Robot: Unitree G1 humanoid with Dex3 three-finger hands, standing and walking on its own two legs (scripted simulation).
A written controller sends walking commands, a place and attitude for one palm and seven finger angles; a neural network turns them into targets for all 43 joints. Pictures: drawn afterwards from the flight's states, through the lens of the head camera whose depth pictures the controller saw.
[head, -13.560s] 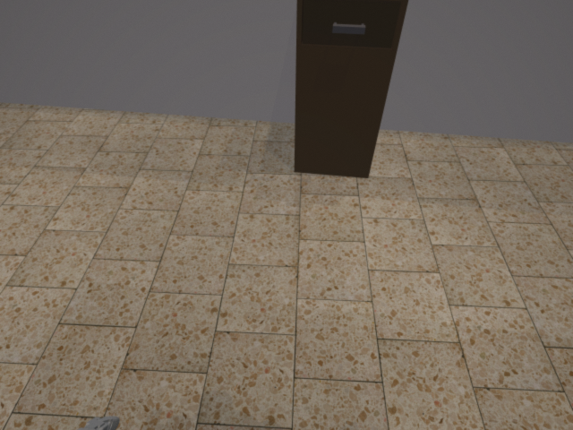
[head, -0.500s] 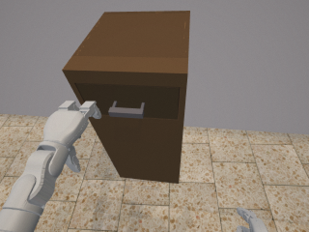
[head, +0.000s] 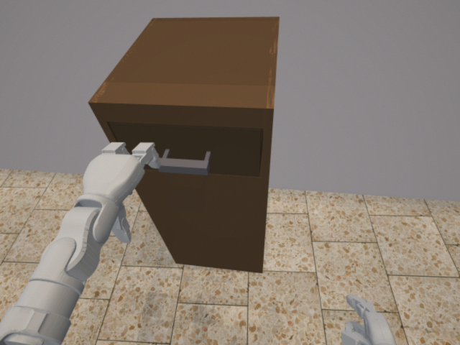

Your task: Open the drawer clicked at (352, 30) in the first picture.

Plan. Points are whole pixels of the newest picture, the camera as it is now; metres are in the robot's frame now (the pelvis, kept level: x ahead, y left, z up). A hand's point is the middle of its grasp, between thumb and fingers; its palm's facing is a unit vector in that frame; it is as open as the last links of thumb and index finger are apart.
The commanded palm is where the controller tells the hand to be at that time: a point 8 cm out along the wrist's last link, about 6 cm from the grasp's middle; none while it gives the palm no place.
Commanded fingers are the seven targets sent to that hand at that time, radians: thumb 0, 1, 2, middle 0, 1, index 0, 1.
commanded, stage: move the hooked fingers above the handle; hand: left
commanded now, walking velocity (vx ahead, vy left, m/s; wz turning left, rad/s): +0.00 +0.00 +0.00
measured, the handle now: (185, 160) +0.50 +0.18 -0.01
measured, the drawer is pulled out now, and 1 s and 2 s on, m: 0.00 0.00 0.00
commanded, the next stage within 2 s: lower the fingers behind the handle in 2.00 s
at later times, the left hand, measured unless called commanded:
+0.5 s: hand (152, 174) +0.40 +0.21 +0.06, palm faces -0.01 -0.05 -1.00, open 13.8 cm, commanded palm +0.38 +0.21 +0.13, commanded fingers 0.00 -0.50 0.30 -0.30 -1.20 -0.30 -1.20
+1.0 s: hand (171, 163) +0.44 +0.18 +0.05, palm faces -0.03 -0.02 -1.00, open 13.8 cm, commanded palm +0.42 +0.19 +0.11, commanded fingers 0.00 -0.50 0.30 -0.30 -1.20 -0.30 -1.20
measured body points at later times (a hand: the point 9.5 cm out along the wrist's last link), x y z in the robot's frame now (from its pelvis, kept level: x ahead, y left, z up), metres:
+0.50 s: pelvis +0.02 +0.00 -0.01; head +0.06 -0.02 +0.44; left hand +0.39 +0.21 +0.12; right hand +0.14 -0.25 -0.14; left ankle -0.01 +0.12 -0.74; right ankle +0.00 -0.12 -0.74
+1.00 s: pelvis +0.02 +0.00 -0.01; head +0.06 -0.03 +0.44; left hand +0.43 +0.18 +0.10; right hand +0.12 -0.26 -0.15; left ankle -0.01 +0.12 -0.74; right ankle +0.00 -0.12 -0.74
